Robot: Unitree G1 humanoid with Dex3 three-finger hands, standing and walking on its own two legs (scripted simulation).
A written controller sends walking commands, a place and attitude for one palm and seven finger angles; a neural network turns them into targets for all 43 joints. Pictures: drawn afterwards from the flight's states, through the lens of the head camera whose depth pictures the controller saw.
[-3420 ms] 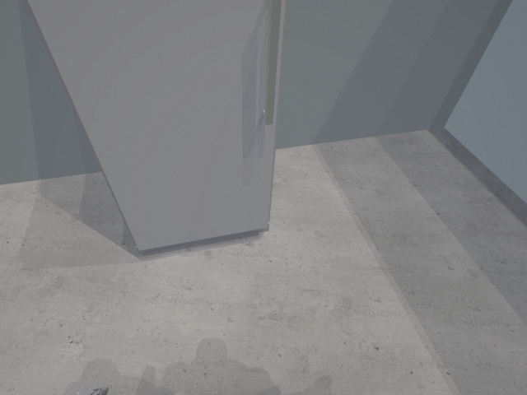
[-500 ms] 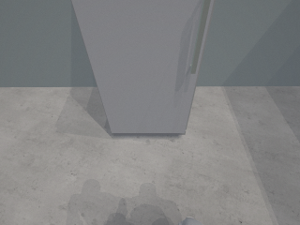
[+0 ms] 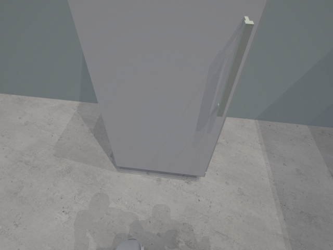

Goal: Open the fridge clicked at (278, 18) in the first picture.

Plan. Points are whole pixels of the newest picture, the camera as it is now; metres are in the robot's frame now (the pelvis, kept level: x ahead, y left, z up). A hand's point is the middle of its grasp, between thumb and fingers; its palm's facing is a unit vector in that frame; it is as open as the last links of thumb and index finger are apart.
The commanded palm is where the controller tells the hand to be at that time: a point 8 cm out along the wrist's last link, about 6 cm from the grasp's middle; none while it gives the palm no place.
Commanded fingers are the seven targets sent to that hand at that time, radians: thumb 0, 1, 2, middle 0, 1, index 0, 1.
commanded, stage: take the last steps up to it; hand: right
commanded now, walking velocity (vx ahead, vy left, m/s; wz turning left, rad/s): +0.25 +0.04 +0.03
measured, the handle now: (230, 74) +0.65 -0.15 +0.09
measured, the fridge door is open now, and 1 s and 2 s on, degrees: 0 0 0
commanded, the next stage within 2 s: come to a stop and stand still in 0.20 s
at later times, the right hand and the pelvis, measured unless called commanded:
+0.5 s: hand out of the picture +0.17 -0.16 -0.19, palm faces +0.08 +0.98 -0.16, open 7.3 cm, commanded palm none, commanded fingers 0.00 -0.90 -0.90 0.20 0.30 0.20 0.30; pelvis +0.17 +0.01 -0.01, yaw +0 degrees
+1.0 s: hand out of the picture +0.16 -0.13 -0.16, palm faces +0.03 +0.97 -0.25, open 7.4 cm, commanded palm none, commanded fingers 0.00 -0.90 -0.90 0.20 0.30 0.20 0.30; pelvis +0.12 +0.05 +0.00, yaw +2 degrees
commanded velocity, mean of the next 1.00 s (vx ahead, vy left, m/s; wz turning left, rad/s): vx -0.01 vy -0.02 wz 0.00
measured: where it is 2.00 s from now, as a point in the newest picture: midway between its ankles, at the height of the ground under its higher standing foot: outside the picture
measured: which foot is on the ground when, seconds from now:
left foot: up 0.00-0.10, down 0.12-0.50, up 0.52-0.84, down 0.86-1.00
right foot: down 0.00-0.14, up 0.16-0.44, down 0.46-0.86, up 0.88-1.00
